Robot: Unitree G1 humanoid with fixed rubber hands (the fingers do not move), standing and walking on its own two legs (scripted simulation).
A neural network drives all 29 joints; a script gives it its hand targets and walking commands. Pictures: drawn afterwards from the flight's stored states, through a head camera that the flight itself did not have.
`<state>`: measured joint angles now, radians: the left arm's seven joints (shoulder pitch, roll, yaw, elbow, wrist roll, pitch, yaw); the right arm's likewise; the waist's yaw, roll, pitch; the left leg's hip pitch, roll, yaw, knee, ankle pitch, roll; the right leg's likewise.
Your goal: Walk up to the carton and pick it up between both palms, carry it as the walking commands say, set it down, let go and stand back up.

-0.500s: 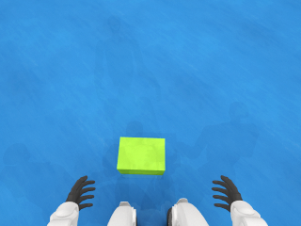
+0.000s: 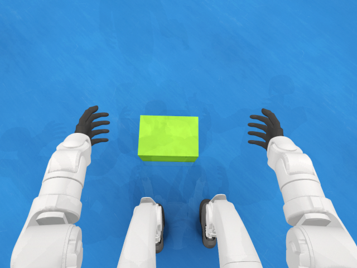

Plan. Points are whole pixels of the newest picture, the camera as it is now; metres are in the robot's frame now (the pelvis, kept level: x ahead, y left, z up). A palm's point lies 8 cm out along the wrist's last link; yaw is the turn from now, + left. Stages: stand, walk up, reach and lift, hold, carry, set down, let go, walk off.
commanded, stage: reach and lift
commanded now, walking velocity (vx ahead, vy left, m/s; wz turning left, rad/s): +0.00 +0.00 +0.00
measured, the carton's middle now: (169, 140) +0.51 +0.03 -0.58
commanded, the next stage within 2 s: none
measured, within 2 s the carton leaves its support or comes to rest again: neither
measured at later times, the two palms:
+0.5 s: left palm (90, 88) +0.54 +0.22 -0.13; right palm (259, 95) +0.51 -0.21 -0.13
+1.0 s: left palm (109, 111) +0.53 +0.21 -0.27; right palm (239, 118) +0.50 -0.20 -0.27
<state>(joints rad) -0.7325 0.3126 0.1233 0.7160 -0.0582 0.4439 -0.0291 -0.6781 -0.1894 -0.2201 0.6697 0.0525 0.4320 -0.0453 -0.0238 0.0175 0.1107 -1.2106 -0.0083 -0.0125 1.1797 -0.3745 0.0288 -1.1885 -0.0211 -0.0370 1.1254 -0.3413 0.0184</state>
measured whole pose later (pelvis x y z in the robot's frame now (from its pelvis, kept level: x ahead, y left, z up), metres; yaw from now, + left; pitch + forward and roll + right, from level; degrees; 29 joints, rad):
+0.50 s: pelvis +0.03 +0.00 -0.02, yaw -1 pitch +44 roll -2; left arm -1.07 0.41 0.23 0.85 -0.08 0.18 -0.08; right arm -0.98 -0.23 -0.27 0.73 0.11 0.18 -0.05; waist -0.03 -0.01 -0.03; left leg -1.58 -0.01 -0.01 1.19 -0.38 0.03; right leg -1.57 -0.01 -0.01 1.14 -0.34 0.02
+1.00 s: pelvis -0.03 -0.01 -0.12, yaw -1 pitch +30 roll -3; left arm -1.38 0.54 0.15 0.78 -0.20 0.27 -0.02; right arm -1.25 -0.30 -0.22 0.60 0.20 0.30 -0.16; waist -0.02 0.00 0.52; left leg -1.69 -0.03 -0.04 1.66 -0.49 0.01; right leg -1.67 0.02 -0.01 1.61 -0.46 0.03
